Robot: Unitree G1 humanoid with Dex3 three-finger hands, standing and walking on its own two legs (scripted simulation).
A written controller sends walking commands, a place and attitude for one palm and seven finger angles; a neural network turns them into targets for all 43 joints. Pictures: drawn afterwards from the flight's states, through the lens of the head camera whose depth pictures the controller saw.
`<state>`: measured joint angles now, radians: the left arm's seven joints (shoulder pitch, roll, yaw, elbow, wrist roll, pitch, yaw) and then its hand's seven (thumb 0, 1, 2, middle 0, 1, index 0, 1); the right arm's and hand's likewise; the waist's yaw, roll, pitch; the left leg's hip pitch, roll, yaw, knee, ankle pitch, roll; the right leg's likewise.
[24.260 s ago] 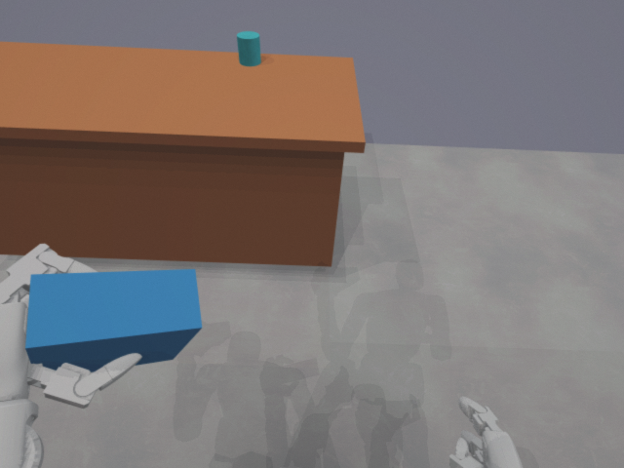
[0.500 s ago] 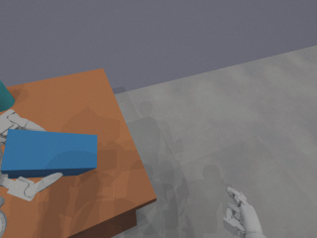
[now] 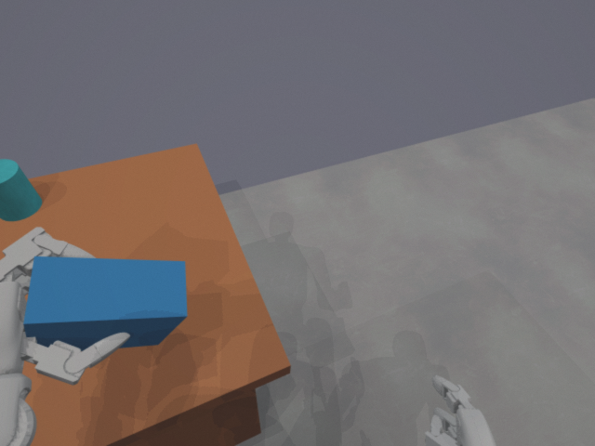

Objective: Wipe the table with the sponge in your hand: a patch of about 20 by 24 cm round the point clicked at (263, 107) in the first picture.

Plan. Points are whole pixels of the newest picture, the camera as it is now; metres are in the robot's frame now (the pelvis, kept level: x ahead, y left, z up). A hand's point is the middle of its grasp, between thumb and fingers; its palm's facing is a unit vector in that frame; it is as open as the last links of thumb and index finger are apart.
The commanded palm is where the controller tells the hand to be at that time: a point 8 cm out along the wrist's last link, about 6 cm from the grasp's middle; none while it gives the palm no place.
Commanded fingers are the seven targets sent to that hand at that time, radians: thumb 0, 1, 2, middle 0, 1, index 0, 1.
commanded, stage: shuffle to correct the standing spot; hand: left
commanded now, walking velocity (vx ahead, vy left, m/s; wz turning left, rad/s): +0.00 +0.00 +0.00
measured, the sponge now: (130, 307) +0.23 +0.21 +0.11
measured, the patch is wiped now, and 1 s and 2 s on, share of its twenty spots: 0.00 0.00 0.00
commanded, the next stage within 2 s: come to a stop and stand still in 0.88 s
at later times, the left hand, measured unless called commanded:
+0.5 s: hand (31, 340) +0.17 +0.27 +0.14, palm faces +0.34 -0.82 -0.47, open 10.2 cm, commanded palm +0.12 +0.31 +0.17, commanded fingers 0.00 0.10 1.30 -1.20 -1.60 -1.20 -1.60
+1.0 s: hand out of the picture +0.11 +0.30 +0.15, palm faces +0.31 -0.81 -0.50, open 10.2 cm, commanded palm +0.05 +0.34 +0.17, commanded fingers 0.00 0.10 1.30 -1.20 -1.60 -1.20 -1.60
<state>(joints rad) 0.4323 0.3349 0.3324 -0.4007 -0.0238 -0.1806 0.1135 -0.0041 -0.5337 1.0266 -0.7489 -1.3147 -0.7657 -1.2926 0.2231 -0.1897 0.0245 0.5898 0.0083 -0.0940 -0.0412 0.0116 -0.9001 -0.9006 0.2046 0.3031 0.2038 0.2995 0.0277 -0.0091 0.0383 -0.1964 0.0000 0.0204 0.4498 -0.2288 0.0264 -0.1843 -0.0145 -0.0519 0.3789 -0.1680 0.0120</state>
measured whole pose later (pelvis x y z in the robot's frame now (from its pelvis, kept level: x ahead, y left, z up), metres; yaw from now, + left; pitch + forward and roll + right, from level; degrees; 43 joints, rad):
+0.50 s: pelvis -0.03 +0.03 -0.01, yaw +1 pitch +0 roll -1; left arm 0.52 0.42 0.38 -0.55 -0.02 -0.25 0.11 0.00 -0.53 1.03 -0.75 -1.31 -0.77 -1.29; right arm 0.18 -0.22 0.00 0.54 0.00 -0.07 -0.05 0.01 -0.90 -0.90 0.20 0.30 0.20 0.30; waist 0.02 -0.03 0.11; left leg -0.35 -0.05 0.02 0.57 -0.23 0.07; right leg -0.34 -0.06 -0.05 0.55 -0.20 0.02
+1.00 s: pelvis -0.11 +0.06 -0.02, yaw +0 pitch +2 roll +1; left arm 0.51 0.44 0.43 -0.57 -0.02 -0.30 0.12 0.00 -0.53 1.03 -0.75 -1.31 -0.77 -1.29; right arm 0.16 -0.23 -0.01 0.60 0.01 -0.13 -0.04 0.01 -0.90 -0.90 0.21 0.30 0.20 0.30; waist -0.03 -0.06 0.10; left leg -0.30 0.01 -0.02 0.55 -0.27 -0.03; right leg -0.31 -0.15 -0.04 0.71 -0.36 0.04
